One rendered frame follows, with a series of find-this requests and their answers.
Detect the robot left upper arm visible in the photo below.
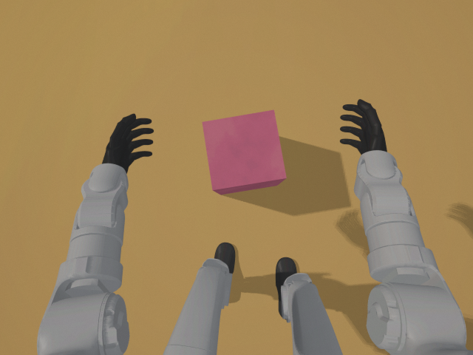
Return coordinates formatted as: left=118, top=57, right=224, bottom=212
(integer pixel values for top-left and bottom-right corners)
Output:
left=39, top=292, right=129, bottom=355

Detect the right robot hand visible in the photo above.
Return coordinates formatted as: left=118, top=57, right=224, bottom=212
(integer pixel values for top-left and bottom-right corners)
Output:
left=340, top=99, right=387, bottom=155

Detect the left robot hand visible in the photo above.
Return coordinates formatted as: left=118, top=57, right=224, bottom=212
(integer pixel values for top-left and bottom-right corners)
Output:
left=102, top=114, right=154, bottom=173

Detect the robot right shin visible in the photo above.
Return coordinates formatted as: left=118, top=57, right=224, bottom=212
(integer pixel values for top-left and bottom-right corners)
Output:
left=283, top=273, right=318, bottom=290

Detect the left robot thigh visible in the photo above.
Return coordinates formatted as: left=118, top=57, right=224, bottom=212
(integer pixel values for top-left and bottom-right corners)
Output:
left=163, top=265, right=232, bottom=355

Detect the robot right upper arm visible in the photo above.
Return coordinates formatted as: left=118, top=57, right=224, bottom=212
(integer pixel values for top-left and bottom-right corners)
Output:
left=367, top=282, right=473, bottom=355

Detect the robot left forearm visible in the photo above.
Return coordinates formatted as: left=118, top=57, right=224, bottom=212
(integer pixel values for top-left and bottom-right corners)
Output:
left=37, top=163, right=129, bottom=355

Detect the robot right forearm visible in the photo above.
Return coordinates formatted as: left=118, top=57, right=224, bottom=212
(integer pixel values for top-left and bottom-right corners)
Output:
left=354, top=150, right=466, bottom=344

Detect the carton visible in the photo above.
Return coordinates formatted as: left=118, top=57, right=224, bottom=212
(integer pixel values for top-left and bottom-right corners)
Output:
left=203, top=110, right=287, bottom=195

